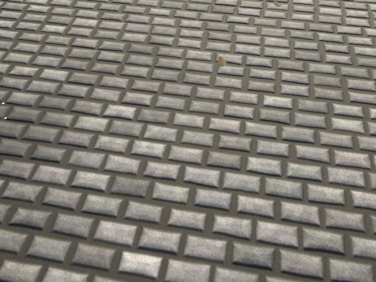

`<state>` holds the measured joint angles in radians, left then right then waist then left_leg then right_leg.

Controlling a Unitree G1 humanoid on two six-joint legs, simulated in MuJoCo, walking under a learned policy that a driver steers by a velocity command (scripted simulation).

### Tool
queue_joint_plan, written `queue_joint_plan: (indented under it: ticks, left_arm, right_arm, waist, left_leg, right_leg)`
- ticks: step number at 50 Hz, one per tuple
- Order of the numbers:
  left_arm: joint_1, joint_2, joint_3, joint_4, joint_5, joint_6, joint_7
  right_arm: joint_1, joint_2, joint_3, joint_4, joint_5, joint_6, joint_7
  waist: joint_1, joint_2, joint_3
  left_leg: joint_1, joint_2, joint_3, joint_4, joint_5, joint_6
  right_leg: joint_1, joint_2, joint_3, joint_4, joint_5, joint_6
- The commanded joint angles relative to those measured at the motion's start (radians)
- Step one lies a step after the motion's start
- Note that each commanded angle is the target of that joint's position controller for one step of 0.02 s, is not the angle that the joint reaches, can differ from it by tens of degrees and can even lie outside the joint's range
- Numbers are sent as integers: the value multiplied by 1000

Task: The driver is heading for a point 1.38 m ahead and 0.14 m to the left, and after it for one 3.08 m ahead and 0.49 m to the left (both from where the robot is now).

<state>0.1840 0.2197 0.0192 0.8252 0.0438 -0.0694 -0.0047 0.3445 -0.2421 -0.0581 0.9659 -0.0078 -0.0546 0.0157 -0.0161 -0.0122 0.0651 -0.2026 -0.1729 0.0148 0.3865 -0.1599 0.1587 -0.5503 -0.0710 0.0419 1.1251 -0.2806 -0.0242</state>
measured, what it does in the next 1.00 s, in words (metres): walks ahead, turning left: right foot, then left foot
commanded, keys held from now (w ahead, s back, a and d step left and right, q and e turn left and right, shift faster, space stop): w+q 0.46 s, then w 0.26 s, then w+e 0.08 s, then e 0.20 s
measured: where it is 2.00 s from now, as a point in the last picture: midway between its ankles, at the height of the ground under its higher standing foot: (182, 196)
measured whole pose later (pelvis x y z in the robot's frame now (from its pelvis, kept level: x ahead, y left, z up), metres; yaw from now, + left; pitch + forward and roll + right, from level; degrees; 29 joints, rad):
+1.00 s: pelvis +0.49 +0.07 +0.00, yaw +17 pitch +1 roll -1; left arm 0.37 0.22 0.04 0.92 0.01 -0.03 0.01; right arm 0.13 -0.20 -0.01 0.80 -0.02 -0.07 -0.01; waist 0.05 -0.02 0.06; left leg -0.31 0.01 0.11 0.47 -0.17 0.06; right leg -0.39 -0.01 -0.01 1.10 -0.44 -0.03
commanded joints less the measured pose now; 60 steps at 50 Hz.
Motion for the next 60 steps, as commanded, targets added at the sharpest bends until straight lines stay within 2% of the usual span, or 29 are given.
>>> queue_joint_plan:
  ticks: [1, 6, 11, 14, 16, 17, 18, 19, 20, 21, 22, 24, 25, 29, 34, 38, 40, 41, 42, 43, 44, 45, 46, 47, 48, 50, 53, 56, 60]
  left_arm:
    - [22, 75, 16, -57, 4, 21, -3]
    - [-178, 86, 17, -126, -3, 28, -12]
    - [-330, 85, 6, -192, -10, 19, -21]
    - [-317, 99, 5, -210, -20, 3, -20]
    - [-150, 138, 20, -166, -26, -8, -6]
    - [-7, 175, 35, -131, -22, -21, 8]
    - [165, 251, 55, -117, 2, -28, 29]
    - [176, 320, 71, -124, 24, -15, 34]
    - [142, 256, 72, -121, 4, -2, 26]
    - [78, 162, 52, -131, -5, -2, 21]
    - [41, 116, 40, -126, -6, -5, 15]
    - [62, 93, 31, -95, -11, -17, 13]
    - [84, 106, 34, -78, -16, -29, 9]
    - [151, 106, 36, -28, -26, -58, -7]
    - [205, 118, 35, 19, -29, -49, -11]
    - [293, 154, 40, 70, -32, -35, -7]
    - [307, 173, 43, 89, -29, -23, -3]
    - [307, 173, 42, 98, -29, -17, 0]
    - [309, 165, 38, 106, -38, -12, 1]
    - [302, 136, 27, 84, -51, -16, 1]
    - [381, 6, -6, 41, -82, -15, 2]
    - [376, 117, 32, 63, -63, 3, 24]
    - [323, 125, 43, 55, -58, 14, 29]
    - [286, 97, 39, 53, -50, 20, 26]
    - [272, 89, 45, 60, -39, 32, 21]
    - [283, 71, 53, 63, -17, 64, 5]
    - [264, 48, 59, 41, -16, 89, -2]
    - [168, 41, 57, -5, -12, 105, -10]
    - [16, 57, 49, -71, -9, 117, -41]
  right_arm:
    - [5, -123, -21, -61, 7, -25, -6]
    - [135, -125, -23, -51, 8, -17, -9]
    - [216, -131, -24, -52, -9, -9, -24]
    - [188, -151, -30, -69, -14, -7, -35]
    - [114, -174, -36, -91, -10, -12, -32]
    - [86, -177, -36, -97, -1, -22, -21]
    - [81, -127, -24, -131, 16, -33, -11]
    - [199, -33, -5, -153, 49, -27, -16]
    - [200, -137, -19, -136, 10, -12, -28]
    - [122, -143, -23, -133, -6, -4, -22]
    - [66, -122, -21, -143, -11, -1, -12]
    - [34, -97, -20, -152, -31, 18, 10]
    - [50, -80, -16, -158, -31, 27, 17]
    - [-48, -58, -5, -191, -37, 34, 31]
    - [-261, -31, 26, -258, -32, 20, 47]
    - [-375, -45, 37, -292, -30, 12, 43]
    - [-360, -58, 34, -289, -31, 2, 31]
    - [-291, -64, 30, -263, -35, -7, 23]
    - [-149, -81, 21, -210, -46, -24, 11]
    - [-1, -136, 5, -174, -69, -39, -5]
    - [74, -234, -18, -177, -83, -36, -20]
    - [88, -233, -28, -175, -21, -21, -23]
    - [11, -169, -10, -178, -6, -19, -21]
    - [-61, -105, 7, -185, -4, -22, -22]
    - [-104, -65, 18, -188, -5, -24, -26]
    - [-135, -52, 22, -187, -5, -25, -36]
    - [-127, -77, 12, -178, -4, -35, -44]
    - [-119, -72, 12, -165, -9, -25, -54]
    - [-60, -118, -6, -154, -17, -15, -42]
  waist:
    - [35, 20, 16]
    - [-53, 52, -3]
    - [-105, 82, -1]
    - [-77, 108, -13]
    - [8, 110, -77]
    - [82, 66, -157]
    - [142, -22, -307]
    - [77, -245, -410]
    - [53, -164, -348]
    - [42, -54, -204]
    - [34, -7, -120]
    - [13, -56, -60]
    - [-1, -102, -75]
    - [-2, -80, -53]
    - [27, -75, -14]
    - [56, -76, 7]
    - [41, -80, 1]
    - [10, -74, -24]
    - [-50, -41, -100]
    - [-102, 0, -219]
    - [-89, 218, -381]
    - [-99, 162, -428]
    - [-52, 109, -309]
    - [-20, 99, -195]
    - [8, 96, -137]
    - [46, 113, -103]
    - [76, 110, -121]
    - [66, 132, -86]
    - [5, 126, -76]
  left_leg:
    - [-103, 281, -320, -243, 97, 132]
    - [72, 265, -343, -197, 201, 53]
    - [233, 273, -389, -103, 362, 63]
    - [238, 288, -421, -39, 456, 45]
    - [151, 254, -410, 84, 596, -1]
    - [85, 201, -366, 255, 588, -26]
    - [-52, 155, -305, 505, 320, -45]
    - [-357, 12, -168, 767, -398, -76]
    - [-447, 100, -144, 872, -354, -66]
    - [-450, 143, -135, 877, -246, -71]
    - [-435, 171, -122, 843, -186, -81]
    - [-389, 203, -107, 794, -151, -90]
    - [-373, 196, -101, 790, -147, -94]
    - [-459, 194, -112, 722, -70, -102]
    - [-409, 203, -19, 403, 107, -115]
    - [-326, 205, 45, 244, 65, -96]
    - [-269, 181, 51, 186, -7, -78]
    - [-177, 154, 51, 132, -6, -66]
    - [10, 135, 53, 50, 74, -46]
    - [265, 271, -62, 66, 180, -16]
    - [585, 626, -424, 90, 515, 98]
    - [486, 661, -492, 61, 771, 152]
    - [390, 599, -318, 61, 851, 129]
    - [270, 549, -219, 18, 817, 89]
    - [184, 501, -154, -26, 725, 42]
    - [58, 458, -60, -76, 708, 19]
    - [18, 463, 15, -103, 681, 41]
    - [8, 449, 82, -108, 584, 38]
    - [27, 489, 52, -193, 49, 51]
  right_leg:
    - [-19, -28, -22, -125, 109, 41]
    - [-133, -1, -23, -324, 303, 66]
    - [-177, 50, -30, -452, 241, 63]
    - [-50, 80, -19, -561, 194, 37]
    - [238, 127, -31, -645, 136, 2]
    - [451, 92, -6, -699, 177, -30]
    - [702, -124, 191, -708, -10, -79]
    - [923, -388, 612, -773, -41, -188]
    - [820, -378, 713, -804, -143, -213]
    - [675, -322, 550, -832, -130, -186]
    - [562, -267, 401, -864, -20, -162]
    - [449, -175, 217, -909, 160, -112]
    - [438, -180, 189, -908, 253, -127]
    - [447, -172, 83, -952, 396, -155]
    - [419, -121, -50, -982, 435, -136]
    - [482, -160, -23, -954, 485, -140]
    - [530, -177, -1, -884, 588, -139]
    - [544, -160, -6, -787, 727, -125]
    - [515, -110, -39, -615, 782, -98]
    - [358, -63, -59, -407, 549, -70]
    - [28, 73, -145, -58, -124, -19]
    - [14, 114, -36, 96, -305, -23]
    - [-9, 68, 10, 123, -267, -28]
    - [-27, 39, -4, 84, -221, -22]
    - [-7, 17, -5, 36, -175, -15]
    - [68, 26, -31, 28, -104, 7]
    - [68, 37, -43, 18, -33, 20]
    - [32, 20, -59, -112, 52, 23]
    - [49, -2, -80, -280, 80, -1]
Keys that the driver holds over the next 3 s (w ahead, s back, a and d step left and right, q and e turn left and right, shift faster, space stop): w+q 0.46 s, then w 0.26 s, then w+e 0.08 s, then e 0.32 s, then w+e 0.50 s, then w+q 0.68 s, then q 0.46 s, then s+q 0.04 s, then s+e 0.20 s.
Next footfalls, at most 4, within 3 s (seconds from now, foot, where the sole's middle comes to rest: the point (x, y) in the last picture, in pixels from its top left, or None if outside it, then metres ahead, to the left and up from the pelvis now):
0.36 right None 0.39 -0.12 -0.77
0.86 left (147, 264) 0.55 0.17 -0.77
1.42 right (203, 239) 0.64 -0.03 -0.77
1.88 left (164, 165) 0.98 0.12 -0.77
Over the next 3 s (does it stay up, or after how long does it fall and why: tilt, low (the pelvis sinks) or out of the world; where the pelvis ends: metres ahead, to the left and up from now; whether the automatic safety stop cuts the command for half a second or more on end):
stays up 1.15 0.06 0.00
